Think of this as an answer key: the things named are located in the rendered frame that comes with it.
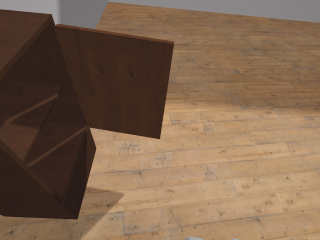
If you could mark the cupboard door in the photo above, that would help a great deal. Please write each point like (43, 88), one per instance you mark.
(121, 79)

